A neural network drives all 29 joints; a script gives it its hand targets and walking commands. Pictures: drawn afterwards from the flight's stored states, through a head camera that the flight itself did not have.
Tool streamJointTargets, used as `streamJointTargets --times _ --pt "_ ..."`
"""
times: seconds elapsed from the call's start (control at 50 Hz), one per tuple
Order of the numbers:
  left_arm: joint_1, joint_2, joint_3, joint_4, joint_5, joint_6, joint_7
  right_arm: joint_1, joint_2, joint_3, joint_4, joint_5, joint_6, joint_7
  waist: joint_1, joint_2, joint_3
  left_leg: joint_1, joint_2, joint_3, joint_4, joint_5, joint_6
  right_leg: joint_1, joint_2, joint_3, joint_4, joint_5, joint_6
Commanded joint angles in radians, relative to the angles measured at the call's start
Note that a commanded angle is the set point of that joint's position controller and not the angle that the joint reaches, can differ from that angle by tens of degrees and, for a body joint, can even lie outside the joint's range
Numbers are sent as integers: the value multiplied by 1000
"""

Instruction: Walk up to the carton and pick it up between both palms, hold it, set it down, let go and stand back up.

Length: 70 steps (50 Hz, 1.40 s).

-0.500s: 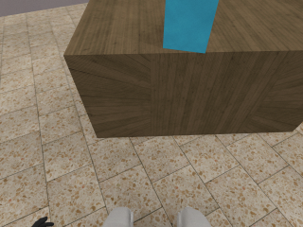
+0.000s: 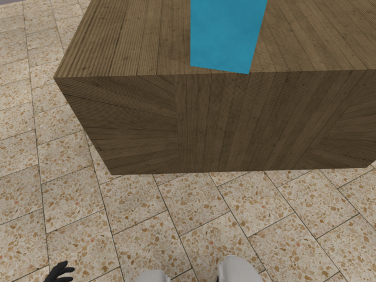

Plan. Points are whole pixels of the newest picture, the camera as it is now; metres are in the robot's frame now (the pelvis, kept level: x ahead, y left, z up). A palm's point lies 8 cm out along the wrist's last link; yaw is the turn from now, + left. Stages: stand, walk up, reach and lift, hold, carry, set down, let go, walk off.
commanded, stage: walk up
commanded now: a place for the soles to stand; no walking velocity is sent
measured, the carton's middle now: (228, 17) +0.84 -0.15 +0.10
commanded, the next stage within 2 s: none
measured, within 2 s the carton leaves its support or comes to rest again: neither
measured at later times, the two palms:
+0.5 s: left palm out of the picture +0.07 +0.33 -0.13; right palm out of the picture +0.05 -0.31 -0.11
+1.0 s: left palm out of the picture +0.01 +0.34 -0.10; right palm out of the picture +0.04 -0.27 -0.10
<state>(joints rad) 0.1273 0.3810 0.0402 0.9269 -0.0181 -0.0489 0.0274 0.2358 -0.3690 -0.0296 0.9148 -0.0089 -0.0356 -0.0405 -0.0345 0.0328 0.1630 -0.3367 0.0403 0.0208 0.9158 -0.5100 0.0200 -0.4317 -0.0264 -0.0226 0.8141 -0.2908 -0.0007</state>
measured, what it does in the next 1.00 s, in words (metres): steps on the spot: left foot, then right foot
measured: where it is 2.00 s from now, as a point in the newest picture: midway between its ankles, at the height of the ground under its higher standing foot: outside the picture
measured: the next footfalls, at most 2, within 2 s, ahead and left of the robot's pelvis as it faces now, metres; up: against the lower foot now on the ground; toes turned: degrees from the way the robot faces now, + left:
left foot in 0.26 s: +0.05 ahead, +0.15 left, +0.00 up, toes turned +0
right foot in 0.70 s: +0.04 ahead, -0.11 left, +0.00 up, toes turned +0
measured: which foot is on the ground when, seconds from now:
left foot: down 0.00-0.02, up 0.04-0.24, down 0.26-1.00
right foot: down 0.00-0.56, up 0.58-0.68, down 0.70-1.00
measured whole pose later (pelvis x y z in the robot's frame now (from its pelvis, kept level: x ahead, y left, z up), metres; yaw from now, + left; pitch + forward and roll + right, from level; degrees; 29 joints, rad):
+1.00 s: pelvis -0.04 +0.04 +0.01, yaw -2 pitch -3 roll +0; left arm 0.16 0.34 0.04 1.06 0.02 0.00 -0.01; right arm 0.10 -0.39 -0.07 1.04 -0.02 0.01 0.01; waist 0.02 0.03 0.11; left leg -0.38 0.01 0.04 0.79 -0.39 0.02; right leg -0.41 -0.03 0.06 0.81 -0.47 0.01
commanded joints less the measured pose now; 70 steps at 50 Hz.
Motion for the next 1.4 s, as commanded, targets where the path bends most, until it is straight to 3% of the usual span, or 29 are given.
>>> streamJointTargets --times 0.0,0.04,0.12,0.14,0.16,0.22,0.28,0.32,0.34,0.36,0.38,0.42,0.46,0.5,0.54,0.58,0.62,0.68,0.72,0.82,0.9,0.92,0.96,1.04,1.08,1.14,1.2,1.26,1.38 --pt "23 337 81 -48 17 -22 38 17 -262 -74 -45 4 32 5 47 -204 -193 -131 40 -91 179 -146 22 138 -380 495 -326 243 -295" --pt "32 295 72 -43 17 -21 31 -20 -265 -86 -15 3 36 16 36 -162 -170 -157 33 -106 141 -135 32 151 -301 423 -314 186 -229" --pt "13 329 73 -48 28 -12 28 30 -254 -90 -20 -1 43 26 45 -325 -226 -93 30 -68 109 -25 28 86 -268 364 -260 202 -217" --pt "-20 300 67 -76 27 -11 27 -12 -260 -90 -10 6 44 24 44 -254 -188 -84 27 -44 125 4 20 8 -254 330 -266 197 -217" --pt "-56 303 71 -78 24 -9 25 0 -242 -83 4 7 37 24 25 -317 -178 -54 13 -27 24 24 14 -14 -245 318 -246 223 -212" --pt "-92 283 60 -79 20 10 15 55 -258 -92 45 -7 27 22 -17 -199 -225 80 -2 9 -185 128 27 -54 -199 223 -132 223 -154" --pt "-71 247 63 -61 4 18 19 -138 -316 -89 -20 -3 20 22 37 115 -195 -109 209 -400 -379 197 158 1 0 30 98 -60 -29" --pt "42 272 70 16 3 8 15 -234 -293 -81 -41 -6 28 28 85 115 -212 -243 184 -288 -292 160 138 174 -6 28 37 -149 -44" --pt "46 270 68 22 14 1 10 -188 -275 -82 -28 -3 33 30 71 60 -217 -187 113 -163 -182 234 85 166 -55 98 -109 -77 -54" --pt "25 326 83 19 20 -3 7 -130 -270 -80 -7 1 36 28 54 -73 -276 -123 20 -73 -63 254 35 135 -160 297 -202 14 -103" --pt "19 356 95 9 19 -9 7 -99 -259 -81 8 4 37 19 43 -118 -294 -95 -4 -40 9 201 9 134 -248 399 -202 137 -187" --pt "-38 339 82 -9 20 -2 13 -42 -270 -91 47 -4 34 24 11 -124 -307 14 12 -65 -37 122 23 54 -274 373 -191 143 -183" --pt "-82 279 62 -13 8 12 14 -41 -292 -94 62 -8 28 29 8 63 -233 22 97 -216 -318 186 72 -25 -109 159 -26 103 -76" --pt "-63 227 45 -4 11 23 17 -171 -343 -98 6 -11 28 33 21 219 -152 -104 259 -438 -466 82 214 -70 43 11 156 -204 -29" --pt "3 250 58 28 9 32 13 -210 -365 -101 -12 -26 18 28 30 216 -101 -173 300 -482 -505 54 251 -60 24 86 258 -330 -26" --pt "-8 254 63 39 9 25 -5 -217 -309 -89 -19 -17 20 25 58 96 -83 -138 238 -351 -429 222 212 -30 32 38 188 -267 -38" --pt "60 211 64 84 13 18 -11 -234 -279 -74 7 -4 23 22 95 74 -146 -139 177 -248 -344 183 132 91 3 38 -43 -115 -47" --pt "7 294 71 68 38 -2 -3 -224 -230 -61 -1 4 34 24 40 -41 -129 -152 11 -73 -74 108 18 60 -146 405 -322 -145 -128" --pt "-43 341 79 61 33 -9 -2 -166 -235 -70 25 3 35 20 25 -166 -133 -98 3 -67 -45 -75 22 21 -256 547 -380 -151 -194" --pt "-88 284 53 37 43 19 -16 -102 -262 -89 68 -2 29 41 -5 -169 -99 92 20 -116 -260 -101 60 -196 -113 295 -387 -528 -76" --pt "-5 220 54 64 25 27 -26 -211 -271 -86 51 -19 22 41 58 -12 -75 -164 133 -300 -543 -338 85 12 3 151 -137 -407 -24" --pt "14 206 45 73 30 28 -28 -240 -278 -79 48 -13 13 41 59 -82 -67 -199 166 -335 -566 -336 88 63 3 113 -100 -292 -28" --pt "67 204 59 109 28 35 -27 -262 -280 -77 48 -25 1 35 75 10 -110 -153 208 -404 -614 -254 116 91 22 56 41 -167 -13" --pt "111 119 33 106 18 19 -18 -269 -247 -51 41 -3 -9 35 95 46 -229 26 176 -229 -463 140 81 167 -19 62 -239 2 -25" --pt "44 229 50 100 23 5 -15 -238 -220 -52 58 6 -2 35 69 8 -221 41 83 -120 -342 317 23 164 -80 211 -319 164 -65" --pt "-83 232 36 83 25 17 -16 -195 -238 -63 88 -4 19 34 13 39 -126 109 46 -112 -391 -29 12 -70 -114 295 -388 -252 -96" --pt "-33 221 30 103 17 13 -18 -251 -224 -50 102 3 10 41 49 36 -146 100 90 -162 -479 -9 30 36 -61 210 -390 -150 -51" --pt "-34 216 32 126 18 3 -19 -211 -204 -32 115 17 -1 32 45 -68 -228 136 91 -131 -419 289 36 169 -83 204 -346 233 -47" --pt "-72 204 22 132 10 -1 -14 -255 -197 -39 127 15 1 38 34 -33 -260 246 96 -67 -440 486 9 163 -94 174 -364 373 -47"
